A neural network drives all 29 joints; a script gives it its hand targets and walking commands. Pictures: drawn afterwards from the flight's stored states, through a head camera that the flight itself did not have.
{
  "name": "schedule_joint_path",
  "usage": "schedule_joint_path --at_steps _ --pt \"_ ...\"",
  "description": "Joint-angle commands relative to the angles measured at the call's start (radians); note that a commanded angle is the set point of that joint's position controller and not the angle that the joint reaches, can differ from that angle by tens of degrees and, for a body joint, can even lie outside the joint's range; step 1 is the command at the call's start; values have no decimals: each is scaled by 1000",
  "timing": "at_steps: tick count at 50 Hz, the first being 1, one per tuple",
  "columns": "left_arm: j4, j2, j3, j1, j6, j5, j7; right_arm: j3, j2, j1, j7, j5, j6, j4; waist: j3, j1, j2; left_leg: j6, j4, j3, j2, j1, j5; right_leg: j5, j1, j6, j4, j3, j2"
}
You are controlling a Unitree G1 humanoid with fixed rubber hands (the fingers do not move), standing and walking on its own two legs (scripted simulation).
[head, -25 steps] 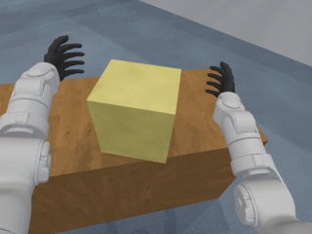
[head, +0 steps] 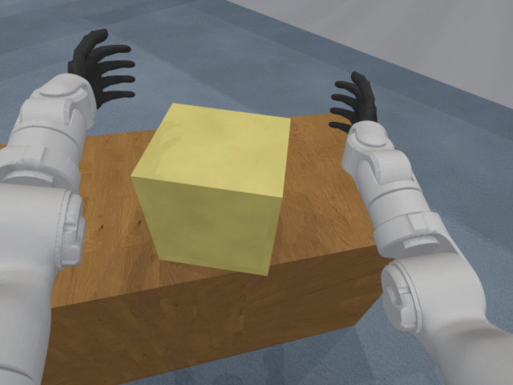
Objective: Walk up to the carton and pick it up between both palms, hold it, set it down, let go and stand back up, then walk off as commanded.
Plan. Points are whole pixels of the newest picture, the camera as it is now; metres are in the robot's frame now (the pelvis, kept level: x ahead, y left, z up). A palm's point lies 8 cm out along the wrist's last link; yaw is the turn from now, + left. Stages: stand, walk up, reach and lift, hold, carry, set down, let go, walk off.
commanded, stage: reach and lift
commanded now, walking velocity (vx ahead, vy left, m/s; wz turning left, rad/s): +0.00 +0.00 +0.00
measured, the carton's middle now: (221, 192) +0.47 +0.01 +0.01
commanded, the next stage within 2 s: none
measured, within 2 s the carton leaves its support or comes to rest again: neither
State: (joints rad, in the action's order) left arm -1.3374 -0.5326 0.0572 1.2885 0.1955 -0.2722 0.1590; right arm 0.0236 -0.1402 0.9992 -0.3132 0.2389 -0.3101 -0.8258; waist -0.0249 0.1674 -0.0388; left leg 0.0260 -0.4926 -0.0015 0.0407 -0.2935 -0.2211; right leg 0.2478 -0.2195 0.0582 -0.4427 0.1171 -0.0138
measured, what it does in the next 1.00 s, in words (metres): stands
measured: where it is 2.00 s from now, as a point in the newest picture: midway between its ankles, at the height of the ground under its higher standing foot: outside the picture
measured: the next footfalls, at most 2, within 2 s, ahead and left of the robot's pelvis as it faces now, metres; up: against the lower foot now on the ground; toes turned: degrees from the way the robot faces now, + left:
none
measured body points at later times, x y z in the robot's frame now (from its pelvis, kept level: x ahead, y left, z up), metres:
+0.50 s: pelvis +0.00 +0.00 +0.00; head +0.02 +0.03 +0.45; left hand +0.48 +0.19 +0.15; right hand +0.42 -0.18 +0.16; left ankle +0.02 +0.13 -0.74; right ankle -0.01 -0.17 -0.74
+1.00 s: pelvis +0.01 +0.00 +0.00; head +0.06 +0.03 +0.45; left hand +0.50 +0.18 +0.10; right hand +0.43 -0.17 +0.10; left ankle +0.02 +0.13 -0.74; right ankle -0.01 -0.17 -0.74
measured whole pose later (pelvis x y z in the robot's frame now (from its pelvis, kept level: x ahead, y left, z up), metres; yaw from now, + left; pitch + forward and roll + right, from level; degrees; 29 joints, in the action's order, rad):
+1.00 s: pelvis +0.01 +0.00 +0.00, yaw +0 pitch +9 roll -1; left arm -1.51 -0.42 0.06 1.09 -0.15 -0.27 0.12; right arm 0.01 0.00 0.93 -0.31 0.24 0.11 -1.14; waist -0.07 0.17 -0.05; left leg 0.03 -0.48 0.00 0.04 -0.42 -0.21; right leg 0.24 -0.35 0.06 -0.43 0.12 -0.01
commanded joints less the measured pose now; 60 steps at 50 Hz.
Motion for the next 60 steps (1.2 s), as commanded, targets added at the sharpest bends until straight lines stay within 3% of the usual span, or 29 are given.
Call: schedule_joint_path --at_steps 1,8,19,23,27,34,37,48,60 --pt "48 -159 100 456 -63 -66 -13 -3 -120 489 5 73 56 15 -497 86 68 -18 85 33 -52 245 286 -602 32 -33 116 -150 41" --pt "17 -105 99 381 -136 -58 -8 -38 -57 419 3 71 141 -12 -505 76 64 -16 69 37 -51 234 336 -630 3 -29 111 -150 42" --pt "-35 -38 113 336 -265 -51 -21 -10 -28 324 16 18 249 -168 -472 86 86 -3 46 36 -42 171 277 -465 -139 -32 106 -171 43" --pt "-71 -34 105 327 -296 -48 -36 6 -20 324 16 2 286 -218 -475 72 98 -4 33 36 -41 133 250 -416 -166 -34 90 -174 43" --pt "-75 -13 111 316 -326 -49 -49 4 -10 307 23 -1 319 -238 -503 75 100 1 15 37 -39 125 257 -415 -190 -33 77 -177 44" --pt "-91 6 99 281 -374 -39 -52 -3 13 282 20 5 381 -243 -602 51 95 -1 -25 44 -41 100 305 -472 -186 -27 47 -170 43" --pt "-74 15 79 266 -386 -21 -54 -14 26 262 17 13 404 -244 -623 35 104 5 -43 48 -40 108 353 -515 -175 -27 37 -166 43" --pt "11 71 11 250 -399 47 -57 12 63 219 0 -6 465 -241 -677 19 138 27 -85 52 -35 146 473 -601 -173 -19 24 -162 46" --pt "-9 125 -38 271 -385 107 -61 69 112 253 -7 -68 448 -245 -588 14 121 16 -52 59 -32 95 347 -473 -177 -19 39 -158 39"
